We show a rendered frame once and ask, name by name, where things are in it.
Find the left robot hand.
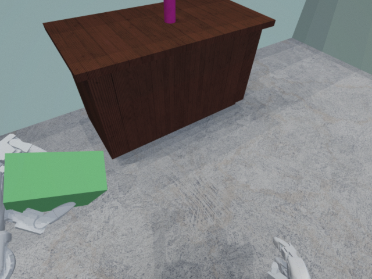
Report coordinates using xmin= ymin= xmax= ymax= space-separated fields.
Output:
xmin=0 ymin=134 xmax=76 ymax=235

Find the table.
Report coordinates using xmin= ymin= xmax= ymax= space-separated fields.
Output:
xmin=43 ymin=0 xmax=276 ymax=159

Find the sponge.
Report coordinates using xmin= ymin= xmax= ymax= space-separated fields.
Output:
xmin=3 ymin=151 xmax=108 ymax=213

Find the robot left forearm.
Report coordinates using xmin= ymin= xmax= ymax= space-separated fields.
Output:
xmin=0 ymin=231 xmax=16 ymax=279

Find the right robot hand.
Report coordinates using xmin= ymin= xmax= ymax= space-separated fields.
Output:
xmin=267 ymin=237 xmax=311 ymax=279

